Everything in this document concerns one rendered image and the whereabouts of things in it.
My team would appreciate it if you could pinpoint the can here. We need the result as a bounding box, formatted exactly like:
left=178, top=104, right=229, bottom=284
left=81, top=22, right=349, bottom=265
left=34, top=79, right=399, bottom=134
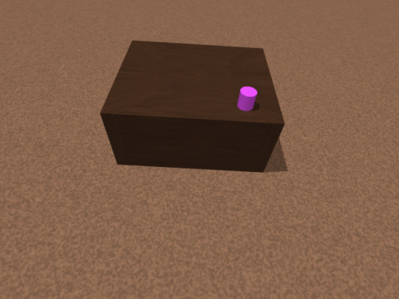
left=237, top=87, right=257, bottom=111

